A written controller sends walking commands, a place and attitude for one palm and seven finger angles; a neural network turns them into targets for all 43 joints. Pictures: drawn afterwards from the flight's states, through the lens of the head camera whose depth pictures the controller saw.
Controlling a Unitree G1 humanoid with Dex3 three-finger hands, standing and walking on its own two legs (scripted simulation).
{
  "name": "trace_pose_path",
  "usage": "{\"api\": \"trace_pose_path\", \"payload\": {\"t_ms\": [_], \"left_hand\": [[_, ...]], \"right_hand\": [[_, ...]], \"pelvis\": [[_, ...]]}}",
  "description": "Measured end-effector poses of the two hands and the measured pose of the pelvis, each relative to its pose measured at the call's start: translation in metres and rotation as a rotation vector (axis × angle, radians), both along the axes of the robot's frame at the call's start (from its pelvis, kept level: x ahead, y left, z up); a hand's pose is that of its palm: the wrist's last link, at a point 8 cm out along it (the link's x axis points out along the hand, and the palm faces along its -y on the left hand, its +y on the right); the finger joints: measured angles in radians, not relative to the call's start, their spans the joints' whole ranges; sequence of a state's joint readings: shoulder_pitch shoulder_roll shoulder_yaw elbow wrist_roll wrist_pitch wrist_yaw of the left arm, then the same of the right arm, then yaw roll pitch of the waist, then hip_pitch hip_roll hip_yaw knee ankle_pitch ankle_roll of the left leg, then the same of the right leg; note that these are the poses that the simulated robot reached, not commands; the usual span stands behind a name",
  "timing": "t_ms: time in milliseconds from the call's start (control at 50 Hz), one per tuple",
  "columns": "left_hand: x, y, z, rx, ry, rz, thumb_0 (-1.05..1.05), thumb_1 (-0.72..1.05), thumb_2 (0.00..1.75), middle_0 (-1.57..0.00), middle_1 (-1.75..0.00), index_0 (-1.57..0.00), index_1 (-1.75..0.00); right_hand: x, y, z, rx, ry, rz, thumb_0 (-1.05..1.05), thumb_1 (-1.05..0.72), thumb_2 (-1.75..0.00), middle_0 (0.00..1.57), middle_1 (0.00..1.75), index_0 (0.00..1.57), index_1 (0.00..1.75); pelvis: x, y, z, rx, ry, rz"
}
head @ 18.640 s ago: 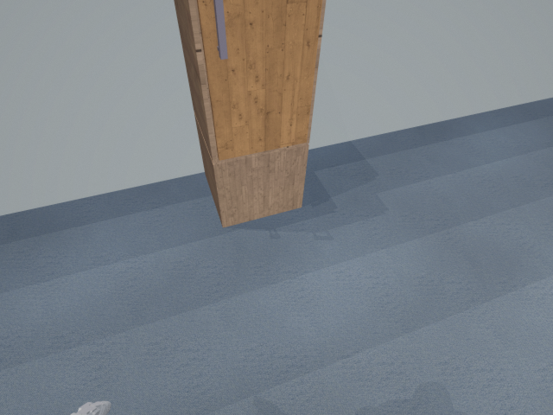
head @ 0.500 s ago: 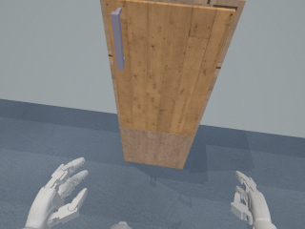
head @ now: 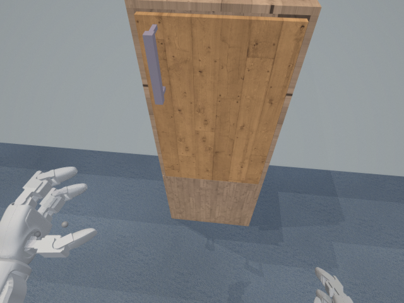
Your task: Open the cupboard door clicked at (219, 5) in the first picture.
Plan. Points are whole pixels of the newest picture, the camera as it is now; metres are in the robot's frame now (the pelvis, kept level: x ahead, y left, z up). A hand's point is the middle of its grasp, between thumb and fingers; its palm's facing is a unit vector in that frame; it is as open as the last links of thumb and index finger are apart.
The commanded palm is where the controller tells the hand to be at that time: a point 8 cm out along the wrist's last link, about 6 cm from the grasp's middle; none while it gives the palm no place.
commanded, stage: raise the hand with hooked fingers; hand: left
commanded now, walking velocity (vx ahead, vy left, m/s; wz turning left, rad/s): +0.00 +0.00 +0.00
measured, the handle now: (156, 67) +0.59 +0.14 +0.17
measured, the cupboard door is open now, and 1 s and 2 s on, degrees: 0 0 0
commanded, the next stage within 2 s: move the hooked fingers beside the handle in 1.20 s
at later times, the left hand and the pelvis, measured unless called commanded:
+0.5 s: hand (14, 197) +0.24 +0.30 +0.15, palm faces -0.01 -1.00 -0.09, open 13.8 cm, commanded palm +0.21 +0.35 +0.17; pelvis -0.02 +0.04 +0.02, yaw +2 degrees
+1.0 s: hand (17, 170) +0.27 +0.29 +0.19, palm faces +0.00 -1.00 -0.08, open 14.0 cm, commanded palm +0.24 +0.33 +0.20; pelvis -0.01 +0.00 +0.03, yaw +2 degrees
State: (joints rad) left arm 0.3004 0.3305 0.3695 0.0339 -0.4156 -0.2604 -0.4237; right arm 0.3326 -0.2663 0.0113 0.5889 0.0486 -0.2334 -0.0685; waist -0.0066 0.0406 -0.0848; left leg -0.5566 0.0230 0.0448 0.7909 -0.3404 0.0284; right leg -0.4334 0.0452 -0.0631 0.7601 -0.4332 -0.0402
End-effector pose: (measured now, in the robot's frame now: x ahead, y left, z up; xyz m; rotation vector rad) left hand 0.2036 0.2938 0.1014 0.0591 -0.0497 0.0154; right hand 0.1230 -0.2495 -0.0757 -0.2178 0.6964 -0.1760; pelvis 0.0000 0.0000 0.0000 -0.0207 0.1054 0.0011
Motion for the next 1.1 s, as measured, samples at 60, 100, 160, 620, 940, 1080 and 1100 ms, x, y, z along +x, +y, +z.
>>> {"api": "trace_pose_path", "payload": {"t_ms": [60,100,160,620,940,1080,1100], "left_hand": [[0.0,0.003,-0.004,-0.002,0.016,-0.022,0.0,-0.02,0.5,-0.26,-0.89,-0.27,-0.9],[0.001,0.004,-0.009,-0.003,0.056,-0.051,0.0,-0.07,0.48,-0.26,-0.92,-0.27,-0.93],[0.004,0.011,-0.008,0.011,0.078,-0.072,0.0,-0.14,0.45,-0.27,-0.97,-0.28,-0.97],[0.021,0.073,0.087,0.048,-0.071,0.009,-0.01,-0.49,0.3,-0.3,-1.19,-0.3,-1.2],[0.041,0.051,0.09,0.028,0.016,-0.041,-0.01,-0.5,0.3,-0.3,-1.2,-0.3,-1.2],[0.043,0.045,0.093,0.021,-0.013,0.015,-0.01,-0.5,0.3,-0.3,-1.2,-0.3,-1.2],[0.044,0.043,0.093,0.022,-0.006,0.016,-0.01,-0.5,0.3,-0.3,-1.2,-0.3,-1.2]], "right_hand": [[0.004,0.002,0.005,-0.027,-0.006,0.015,0.02,-0.9,-0.9,0.21,0.3,0.2,0.3],[0.01,0.005,0.01,-0.041,-0.021,0.022,0.02,-0.9,-0.9,0.21,0.3,0.2,0.3],[0.02,0.015,0.02,-0.053,-0.061,0.033,0.02,-0.9,-0.9,0.21,0.3,0.2,0.3],[0.041,0.076,0.047,0.002,-0.136,0.169,0.01,-0.9,-0.9,0.21,0.3,0.21,0.3],[0.025,0.028,0.039,0.002,-0.091,0.1,0.01,-0.9,-0.9,0.21,0.3,0.2,0.3],[0.034,0.015,0.039,0.004,-0.098,0.1,0.01,-0.9,-0.9,0.21,0.3,0.2,0.3],[0.036,0.013,0.038,0.006,-0.099,0.099,0.01,-0.9,-0.9,0.21,0.3,0.2,0.3]], "pelvis": [[-0.001,0.009,0.001,-0.008,-0.006,0.01],[-0.003,0.014,0.002,-0.012,-0.013,0.014],[-0.004,0.02,0.005,-0.015,-0.028,0.017],[-0.019,0.033,0.023,-0.014,-0.137,0.045],[-0.015,0.011,0.027,-0.002,-0.132,0.037],[-0.009,-0.003,0.027,0.002,-0.133,0.04],[-0.008,-0.004,0.027,0.002,-0.132,0.04]]}}
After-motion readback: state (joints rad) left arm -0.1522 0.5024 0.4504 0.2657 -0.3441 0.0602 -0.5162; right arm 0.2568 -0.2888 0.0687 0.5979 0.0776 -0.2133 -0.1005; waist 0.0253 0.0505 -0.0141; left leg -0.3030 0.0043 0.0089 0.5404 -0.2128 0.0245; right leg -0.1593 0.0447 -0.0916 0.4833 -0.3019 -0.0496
